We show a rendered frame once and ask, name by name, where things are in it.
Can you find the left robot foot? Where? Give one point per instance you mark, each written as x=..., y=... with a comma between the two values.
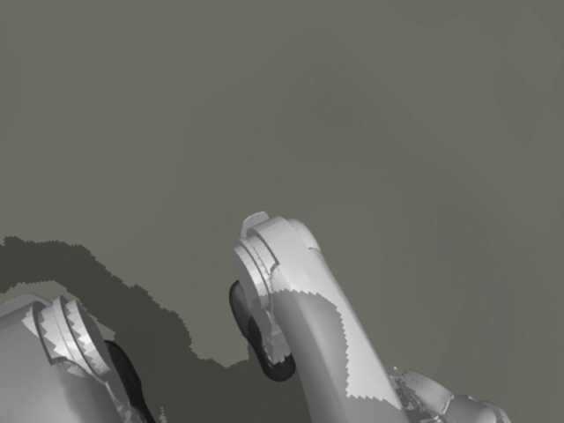
x=130, y=381

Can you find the right robot hand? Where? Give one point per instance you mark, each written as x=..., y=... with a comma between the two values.
x=424, y=399

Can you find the right robot arm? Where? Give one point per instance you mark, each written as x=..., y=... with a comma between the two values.
x=465, y=409

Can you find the right robot foot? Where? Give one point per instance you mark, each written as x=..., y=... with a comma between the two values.
x=279, y=372

